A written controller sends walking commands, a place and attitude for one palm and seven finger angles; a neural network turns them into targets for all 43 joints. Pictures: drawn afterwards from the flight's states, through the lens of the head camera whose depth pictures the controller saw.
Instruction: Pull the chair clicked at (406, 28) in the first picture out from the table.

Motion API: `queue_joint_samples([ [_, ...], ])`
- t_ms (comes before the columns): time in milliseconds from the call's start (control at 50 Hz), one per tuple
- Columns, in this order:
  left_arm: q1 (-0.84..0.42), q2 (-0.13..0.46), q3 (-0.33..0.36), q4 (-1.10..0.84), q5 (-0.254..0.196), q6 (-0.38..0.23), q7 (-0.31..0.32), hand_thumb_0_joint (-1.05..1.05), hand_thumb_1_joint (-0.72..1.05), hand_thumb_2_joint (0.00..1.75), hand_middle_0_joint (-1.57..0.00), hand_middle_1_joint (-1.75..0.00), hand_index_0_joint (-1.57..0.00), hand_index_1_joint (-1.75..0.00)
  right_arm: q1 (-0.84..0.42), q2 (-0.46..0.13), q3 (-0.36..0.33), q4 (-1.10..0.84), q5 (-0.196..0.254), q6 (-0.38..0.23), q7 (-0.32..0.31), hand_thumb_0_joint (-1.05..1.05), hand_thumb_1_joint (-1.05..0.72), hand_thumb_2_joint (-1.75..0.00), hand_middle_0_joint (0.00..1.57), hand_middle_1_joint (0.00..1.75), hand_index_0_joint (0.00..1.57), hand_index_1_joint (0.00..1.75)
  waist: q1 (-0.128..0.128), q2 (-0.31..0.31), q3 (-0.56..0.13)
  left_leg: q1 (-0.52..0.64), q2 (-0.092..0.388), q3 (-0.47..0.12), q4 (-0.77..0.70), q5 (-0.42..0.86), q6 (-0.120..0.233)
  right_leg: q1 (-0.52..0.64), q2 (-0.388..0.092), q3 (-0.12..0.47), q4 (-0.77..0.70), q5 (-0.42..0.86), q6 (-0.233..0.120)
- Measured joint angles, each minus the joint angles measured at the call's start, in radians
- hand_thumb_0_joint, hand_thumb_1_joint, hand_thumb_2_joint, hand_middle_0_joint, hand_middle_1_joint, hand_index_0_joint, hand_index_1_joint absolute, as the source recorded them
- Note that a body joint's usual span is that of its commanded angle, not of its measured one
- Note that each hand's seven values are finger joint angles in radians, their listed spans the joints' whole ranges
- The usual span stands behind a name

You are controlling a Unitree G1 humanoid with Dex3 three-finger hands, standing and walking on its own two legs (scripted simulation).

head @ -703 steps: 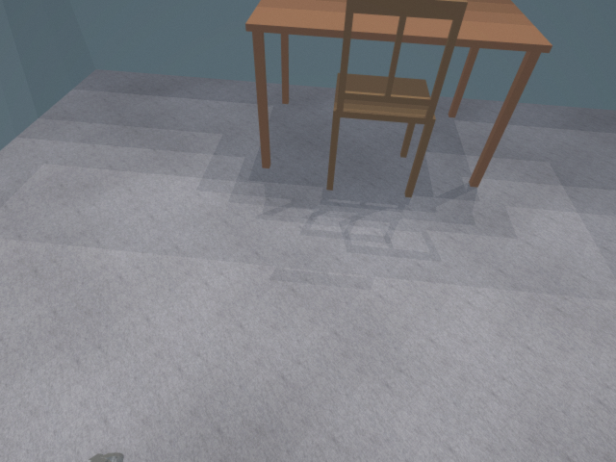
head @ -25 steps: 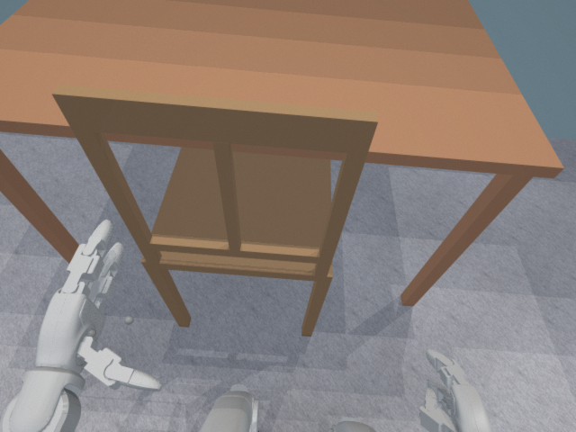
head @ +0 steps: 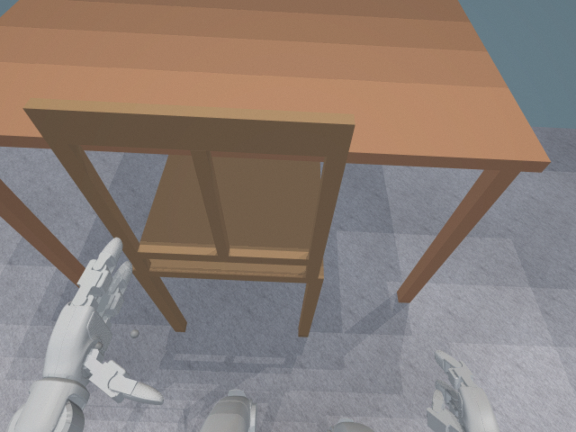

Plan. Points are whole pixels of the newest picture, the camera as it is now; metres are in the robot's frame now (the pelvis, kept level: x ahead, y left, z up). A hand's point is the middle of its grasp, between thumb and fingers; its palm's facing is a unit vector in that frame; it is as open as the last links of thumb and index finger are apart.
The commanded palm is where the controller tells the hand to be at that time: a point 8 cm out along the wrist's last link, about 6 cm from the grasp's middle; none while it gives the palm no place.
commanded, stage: aim the fingers beside a spindle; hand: left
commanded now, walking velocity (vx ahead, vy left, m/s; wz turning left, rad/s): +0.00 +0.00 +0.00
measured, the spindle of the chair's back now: (214, 209) +0.47 +0.15 -0.02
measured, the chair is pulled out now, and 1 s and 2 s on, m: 0.00 0.00 0.00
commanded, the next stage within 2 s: none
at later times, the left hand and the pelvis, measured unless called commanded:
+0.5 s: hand (153, 313) +0.27 +0.19 +0.02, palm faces +0.00 -1.00 -0.05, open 16.9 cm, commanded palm +0.24 +0.24 +0.03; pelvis +0.01 -0.01 -0.01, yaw +0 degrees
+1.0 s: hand (180, 310) +0.28 +0.16 +0.00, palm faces -0.04 -1.00 -0.03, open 16.9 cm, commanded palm +0.27 +0.22 +0.01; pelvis +0.00 +0.00 -0.02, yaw -1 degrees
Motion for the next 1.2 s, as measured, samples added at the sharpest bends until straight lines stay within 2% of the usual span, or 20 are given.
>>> queue_joint_samples([
  [120,-0.021,-0.010,0.019,0.005,-0.007,-0.045,0.009,-0.01,-0.50,0.30,-0.06,-0.08,-0.06,-0.08,-0.011,0.005,0.000,0.007,-0.006,-0.003,0.002,0.01,-0.90,-0.90,0.20,0.30,0.20,0.30,0.009,-0.003,-0.010,-0.005,0.000,-0.006,0.007,-0.009,-0.009,-0.004,0.001,-0.005,0.011,-0.013,-0.007],
  [280,-0.062,-0.010,0.009,0.072,-0.006,-0.010,-0.034,-0.01,-0.50,0.30,-0.06,-0.08,-0.06,-0.08,-0.021,-0.008,-0.001,0.005,-0.005,0.009,-0.001,0.01,-0.90,-0.90,0.20,0.30,0.20,0.30,0.005,-0.003,-0.006,-0.026,0.003,-0.010,0.027,-0.020,-0.015,-0.026,0.004,-0.009,0.034,-0.029,-0.015],
  [440,-0.078,-0.017,0.018,0.056,-0.002,-0.060,-0.006,-0.01,-0.50,0.30,-0.06,-0.08,-0.06,-0.08,-0.014,-0.007,-0.015,0.019,-0.011,0.015,0.005,0.01,-0.90,-0.90,0.20,0.30,0.20,0.30,0.001,-0.012,-0.010,-0.043,0.008,-0.006,0.038,-0.028,-0.020,-0.048,0.007,-0.004,0.051,-0.037,-0.019],
  [580,-0.093,-0.017,0.021,0.112,-0.007,-0.040,-0.021,-0.01,-0.50,0.30,-0.06,-0.08,-0.06,-0.08,-0.014,-0.009,-0.015,0.021,-0.008,0.033,0.009,0.01,-0.90,-0.90,0.20,0.30,0.20,0.30,-0.004,-0.009,-0.014,-0.066,0.010,-0.002,0.056,-0.033,-0.018,-0.073,0.008,0.001,0.071,-0.043,-0.017],
  [760,-0.111,-0.044,-0.041,0.067,0.020,-0.094,0.029,-0.01,-0.50,0.30,-0.06,-0.08,-0.06,-0.08,-0.014,-0.007,-0.016,0.022,-0.016,0.026,0.016,0.01,-0.90,-0.90,0.20,0.30,0.20,0.30,-0.003,-0.004,-0.019,-0.101,0.006,0.000,0.083,-0.036,-0.011,-0.107,0.003,0.003,0.099,-0.047,-0.011],
  [920,-0.167,-0.055,-0.066,0.127,0.050,-0.053,0.071,-0.01,-0.50,0.30,-0.06,-0.08,-0.06,-0.08,-0.021,0.001,-0.003,-0.001,-0.017,0.056,0.026,0.01,-0.90,-0.90,0.20,0.30,0.20,0.30,-0.008,-0.007,-0.021,-0.139,0.006,0.006,0.110,-0.038,-0.005,-0.148,0.001,0.008,0.131,-0.051,-0.007],
  [1080,-0.214,-0.059,-0.089,0.121,0.076,-0.093,0.118,-0.01,-0.50,0.30,-0.06,-0.08,-0.06,-0.08,-0.021,0.002,0.001,0.006,-0.025,0.072,0.033,0.01,-0.90,-0.90,0.20,0.30,0.20,0.30,-0.004,-0.010,-0.027,-0.165,0.006,0.004,0.129,-0.042,-0.002,-0.171,0.000,0.006,0.148,-0.055,-0.004],
  [1200,-0.252,-0.074,-0.118,0.162,0.086,-0.048,0.128,-0.01,-0.50,0.30,-0.06,-0.08,-0.06,-0.08,-0.023,0.000,-0.003,-0.004,-0.022,0.098,0.041,0.01,-0.90,-0.90,0.20,0.30,0.20,0.30,-0.009,-0.006,-0.028,-0.186,0.004,0.006,0.144,-0.047,0.001,-0.192,-0.002,0.008,0.164,-0.061,-0.002],
])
